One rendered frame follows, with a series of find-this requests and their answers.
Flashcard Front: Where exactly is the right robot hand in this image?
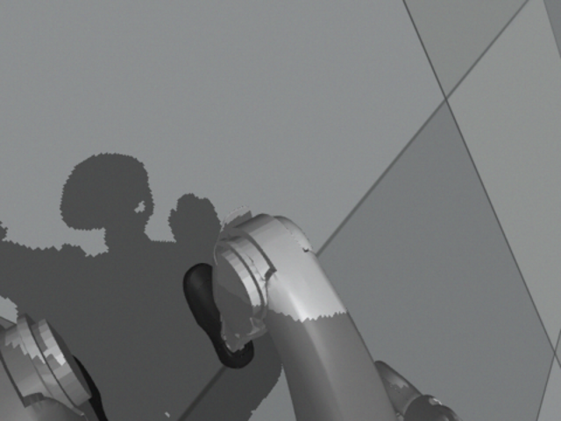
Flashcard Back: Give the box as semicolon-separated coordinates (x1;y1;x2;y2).
374;360;423;421

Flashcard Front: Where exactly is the left robot foot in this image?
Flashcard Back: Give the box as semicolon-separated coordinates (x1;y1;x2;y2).
73;356;108;421

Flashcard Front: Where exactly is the right robot arm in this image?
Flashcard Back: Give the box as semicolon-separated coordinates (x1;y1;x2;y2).
403;395;462;421

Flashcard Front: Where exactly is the right robot foot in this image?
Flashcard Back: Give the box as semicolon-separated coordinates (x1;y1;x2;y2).
183;263;254;369

